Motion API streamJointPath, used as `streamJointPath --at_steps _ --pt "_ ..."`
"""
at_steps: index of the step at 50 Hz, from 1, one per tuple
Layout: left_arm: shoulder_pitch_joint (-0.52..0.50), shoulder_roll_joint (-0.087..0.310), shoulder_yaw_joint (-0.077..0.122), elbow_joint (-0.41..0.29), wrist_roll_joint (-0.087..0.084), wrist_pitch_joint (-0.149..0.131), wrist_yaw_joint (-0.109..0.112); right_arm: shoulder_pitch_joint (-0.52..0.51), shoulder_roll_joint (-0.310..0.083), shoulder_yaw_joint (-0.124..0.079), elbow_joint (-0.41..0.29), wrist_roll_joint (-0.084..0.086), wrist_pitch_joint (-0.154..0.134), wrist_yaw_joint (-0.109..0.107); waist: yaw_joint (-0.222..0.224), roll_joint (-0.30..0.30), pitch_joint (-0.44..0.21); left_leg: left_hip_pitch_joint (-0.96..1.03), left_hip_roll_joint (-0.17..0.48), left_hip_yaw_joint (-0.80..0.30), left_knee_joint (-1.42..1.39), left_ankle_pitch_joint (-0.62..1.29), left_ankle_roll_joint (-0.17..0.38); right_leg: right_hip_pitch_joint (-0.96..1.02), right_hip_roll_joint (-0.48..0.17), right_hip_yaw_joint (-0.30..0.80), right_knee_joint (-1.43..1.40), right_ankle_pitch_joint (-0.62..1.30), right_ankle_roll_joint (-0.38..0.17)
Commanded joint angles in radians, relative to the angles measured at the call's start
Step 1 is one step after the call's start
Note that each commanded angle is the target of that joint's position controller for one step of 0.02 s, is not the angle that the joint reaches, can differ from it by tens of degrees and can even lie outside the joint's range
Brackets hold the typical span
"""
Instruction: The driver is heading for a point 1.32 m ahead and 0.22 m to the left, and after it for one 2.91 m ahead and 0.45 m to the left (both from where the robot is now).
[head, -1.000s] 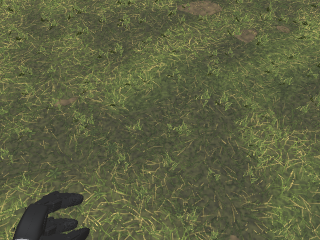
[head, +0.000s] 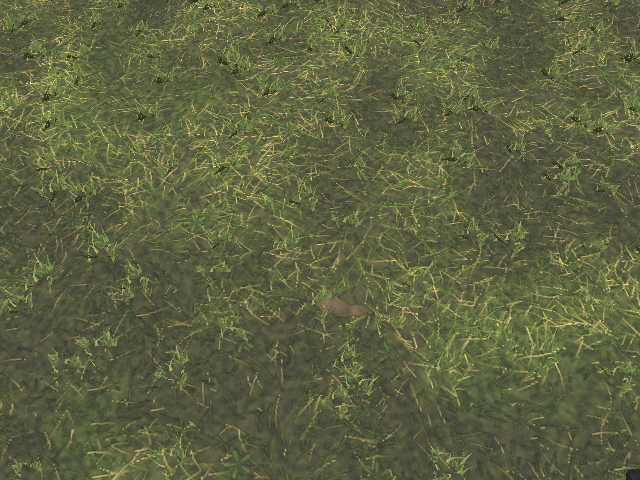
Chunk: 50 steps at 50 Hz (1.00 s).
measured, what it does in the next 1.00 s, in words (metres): steps on the spot, turning left: right foot, then left foot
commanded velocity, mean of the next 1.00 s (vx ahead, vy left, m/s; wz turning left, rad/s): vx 0.00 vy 0.00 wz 0.39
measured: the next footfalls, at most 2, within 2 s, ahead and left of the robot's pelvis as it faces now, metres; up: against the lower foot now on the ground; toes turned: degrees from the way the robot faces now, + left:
right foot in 0.02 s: +0.11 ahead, -0.13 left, +0.00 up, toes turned +12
left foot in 0.50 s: -0.01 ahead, +0.12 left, +0.00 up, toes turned +34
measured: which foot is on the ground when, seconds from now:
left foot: down 0.00-0.02, up 0.04-0.48, down 0.50-1.00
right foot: up 0.00-0.00, down 0.02-0.50, up 0.52-1.00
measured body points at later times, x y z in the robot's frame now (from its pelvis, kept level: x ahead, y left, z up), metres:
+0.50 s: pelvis +0.01 +0.00 -0.01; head +0.04 +0.03 +0.44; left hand +0.01 +0.33 -0.11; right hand +0.30 -0.17 -0.08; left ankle -0.04 +0.10 -0.73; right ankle +0.07 -0.14 -0.73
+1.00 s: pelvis +0.03 +0.02 +0.00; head +0.08 +0.02 +0.45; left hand +0.07 +0.33 -0.10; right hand +0.28 -0.18 -0.11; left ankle -0.04 +0.10 -0.73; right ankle +0.07 -0.10 -0.71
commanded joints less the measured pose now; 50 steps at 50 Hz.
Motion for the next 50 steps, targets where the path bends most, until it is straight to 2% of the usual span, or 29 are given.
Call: streamJointPath --at_steps 1,2,3,4,5,6,7,10,13,17,19,22,24,25,26,27,28,29,30,31,32,33,34,35,37,38,42,46,50 --pt "0.005 0.146 0.047 -0.067 0.004 -0.018 -0.004 0.029 -0.075 -0.019 -0.066 0.010 -0.008 0.008 -0.012 0.008 -0.206 0.015 0.149 -0.165 0.083 -0.296 0.032 0.285 -0.174 0.066 -0.213 0.170 -0.074" --pt "-0.009 0.206 0.052 -0.093 0.027 0.000 0.003 0.051 -0.045 -0.007 -0.077 0.008 -0.012 0.012 -0.034 -0.221 -0.196 -0.175 0.029 0.053 0.286 -0.490 -0.014 0.367 -0.369 0.271 -0.217 0.299 -0.200" --pt "0.004 0.180 0.052 -0.097 0.057 0.001 0.003 0.060 -0.134 -0.032 -0.093 0.003 -0.027 0.026 -0.038 -0.314 -0.187 -0.254 0.073 0.134 0.514 -0.483 -0.062 0.293 -0.481 0.396 -0.242 0.314 -0.305" --pt "-0.042 0.128 0.040 -0.124 0.046 0.002 0.011 0.068 -0.192 -0.048 -0.064 0.002 -0.029 0.033 -0.037 -0.240 -0.147 -0.281 0.137 0.171 0.612 -0.398 -0.093 0.265 -0.449 0.307 -0.235 0.255 -0.301" --pt "-0.073 0.090 0.029 -0.137 0.032 0.011 0.022 0.079 -0.191 -0.051 -0.034 0.005 -0.022 0.032 -0.033 -0.174 -0.114 -0.292 0.163 0.195 0.661 -0.321 -0.105 0.242 -0.369 0.185 -0.221 0.157 -0.253" --pt "-0.078 0.086 0.023 -0.147 0.022 0.022 0.034 0.095 -0.163 -0.043 -0.015 0.001 -0.011 0.027 -0.028 -0.131 -0.102 -0.312 0.174 0.224 0.740 -0.264 -0.115 0.236 -0.325 0.117 -0.214 0.123 -0.224" --pt "-0.077 0.088 0.017 -0.151 0.019 0.029 0.042 0.106 -0.137 -0.033 -0.016 0.001 -0.006 0.030 -0.019 -0.121 -0.076 -0.333 0.187 0.260 0.803 -0.239 -0.126 0.214 -0.315 0.065 -0.221 0.168 -0.229" --pt "-0.021 0.105 0.016 -0.142 0.037 0.045 0.051 0.040 -0.092 -0.010 -0.049 0.015 -0.009 0.030 0.024 -0.150 -0.066 -0.385 0.260 0.355 0.746 -0.179 -0.151 0.263 -0.298 -0.052 -0.242 0.234 -0.251" --pt "0.025 0.128 0.026 -0.131 0.040 0.053 0.047 -0.007 -0.074 -0.002 -0.069 0.009 -0.014 0.029 0.062 -0.166 -0.100 -0.398 0.320 0.374 0.642 -0.180 -0.177 0.354 -0.348 -0.088 -0.244 0.269 -0.281" --pt "0.003 0.159 0.043 -0.124 0.033 0.053 0.028 -0.012 -0.047 0.008 -0.067 -0.001 -0.015 0.039 0.056 -0.175 -0.125 -0.273 0.353 0.413 0.468 -0.171 -0.157 0.325 -0.384 -0.186 -0.239 0.272 -0.272" --pt "-0.014 0.168 0.049 -0.120 0.024 0.050 0.016 -0.002 -0.050 0.005 -0.058 0.000 -0.009 0.045 0.044 -0.181 -0.126 -0.186 0.346 0.446 0.374 -0.169 -0.132 0.291 -0.396 -0.235 -0.230 0.272 -0.254" --pt "-0.008 0.176 0.060 -0.106 -0.002 0.037 -0.005 0.005 -0.062 -0.007 -0.053 0.003 0.009 0.055 0.028 -0.190 -0.130 -0.094 0.328 0.479 0.220 -0.184 -0.082 0.303 -0.435 -0.270 -0.175 0.296 -0.217" --pt "0.000 0.156 0.058 -0.089 -0.027 0.035 -0.010 0.064 -0.063 -0.022 -0.029 0.002 0.014 0.056 -0.016 -0.157 -0.145 0.065 0.281 0.496 0.013 -0.086 -0.025 0.254 -0.415 -0.321 -0.049 0.256 -0.147" --pt "0.064 0.111 0.047 -0.061 -0.022 0.035 -0.018 0.142 -0.113 -0.044 0.001 -0.003 0.010 0.043 -0.036 -0.038 -0.158 0.243 0.276 0.422 -0.107 0.090 0.024 0.129 -0.348 -0.380 0.116 0.169 -0.079" --pt "0.061 0.048 0.023 -0.110 0.030 0.034 -0.026 0.192 -0.261 -0.077 -0.009 -0.007 -0.003 0.025 -0.011 0.319 -0.161 0.469 0.556 0.036 -0.089 0.621 0.141 -0.237 -0.213 -0.444 0.481 -0.390 0.020" --pt "-0.013 0.072 0.023 -0.141 0.037 0.030 -0.015 0.134 -0.252 -0.060 -0.047 -0.048 -0.034 0.031 -0.045 0.299 -0.258 0.392 0.683 -0.108 -0.116 0.642 0.324 -0.362 -0.137 -0.249 0.684 -0.478 0.043" --pt "-0.064 0.127 0.035 -0.131 0.005 0.038 -0.006 0.128 -0.180 -0.037 -0.035 -0.057 -0.055 0.043 -0.082 0.166 -0.253 0.352 0.639 0.017 -0.141 0.549 0.299 -0.347 -0.162 -0.200 0.747 -0.403 0.022" --pt "-0.048 0.112 0.032 -0.118 -0.010 0.044 0.001 0.087 -0.134 -0.019 -0.011 -0.046 -0.068 0.041 -0.044 0.139 -0.205 0.306 0.580 0.111 -0.140 0.448 0.236 -0.340 -0.177 -0.189 0.714 -0.324 0.001" --pt "-0.006 0.101 0.028 -0.084 -0.001 0.052 0.008 0.032 -0.077 0.001 -0.004 -0.028 -0.069 0.035 -0.013 0.097 -0.195 0.287 0.530 0.179 -0.138 0.379 0.182 -0.314 -0.194 -0.178 0.672 -0.255 0.002" --pt "0.042 0.093 0.025 -0.058 0.009 0.060 0.007 -0.014 -0.034 0.022 0.006 -0.023 -0.071 0.030 0.016 0.114 -0.189 0.231 0.503 0.247 -0.144 0.401 0.164 -0.237 -0.191 -0.185 0.655 -0.175 0.013" --pt "0.090 0.083 0.022 -0.029 0.006 0.065 0.001 -0.030 0.005 0.041 0.020 -0.035 -0.077 0.026 0.036 0.120 -0.195 0.185 0.481 0.304 -0.156 0.413 0.154 -0.151 -0.187 -0.183 0.637 -0.119 0.022" --pt "0.115 0.078 0.020 -0.016 -0.004 0.069 -0.004 -0.040 0.015 0.046 0.032 -0.050 -0.083 0.023 0.040 0.117 -0.182 0.166 0.471 0.346 -0.170 0.397 0.150 -0.112 -0.176 -0.177 0.596 -0.090 0.030" --pt "0.106 0.076 0.017 -0.020 -0.013 0.072 -0.005 -0.051 0.006 0.044 0.037 -0.062 -0.087 0.019 0.032 0.109 -0.159 0.156 0.469 0.376 -0.181 0.360 0.144 -0.093 -0.167 -0.163 0.529 -0.078 0.035" --pt "0.078 0.082 0.014 -0.037 -0.015 0.073 -0.005 -0.060 -0.018 0.036 0.041 -0.065 -0.088 0.014 0.019 0.110 -0.129 0.157 0.475 0.385 -0.190 0.323 0.144 -0.095 -0.162 -0.163 0.471 -0.074 0.038" --pt "0.043 0.101 0.015 -0.073 -0.013 0.078 -0.005 -0.038 -0.080 0.015 0.060 -0.058 -0.075 0.001 -0.008 0.120 -0.096 0.199 0.528 0.353 -0.209 0.275 0.174 -0.146 -0.162 -0.179 0.444 -0.112 0.044" --pt "0.042 0.109 0.018 -0.086 -0.014 0.081 -0.006 -0.025 -0.091 0.009 0.068 -0.054 -0.067 -0.003 -0.018 0.113 -0.086 0.220 0.557 0.333 -0.217 0.243 0.191 -0.177 -0.170 -0.181 0.451 -0.138 0.046" --pt "0.051 0.083 0.016 -0.121 -0.013 0.097 -0.013 -0.036 -0.072 0.004 0.082 -0.048 -0.060 -0.004 -0.022 0.081 -0.052 0.249 0.606 0.337 -0.230 0.203 0.211 -0.236 -0.204 -0.190 0.450 -0.183 0.048" --pt "0.057 0.052 0.012 -0.158 -0.012 0.101 -0.031 -0.063 -0.083 -0.011 0.088 -0.040 -0.059 0.003 -0.012 0.075 -0.086 0.266 0.606 0.426 -0.183 0.349 0.196 -0.171 -0.198 -0.245 0.360 -0.192 0.023" --pt "0.068 0.058 0.023 -0.193 -0.020 0.115 -0.052 -0.074 -0.106 -0.029 0.100 -0.009 -0.060 0.016 0.005 0.099 -0.129 0.301 0.618 0.499 -0.088 0.439 0.132 -0.064 -0.161 -0.303 0.191 -0.157 -0.032"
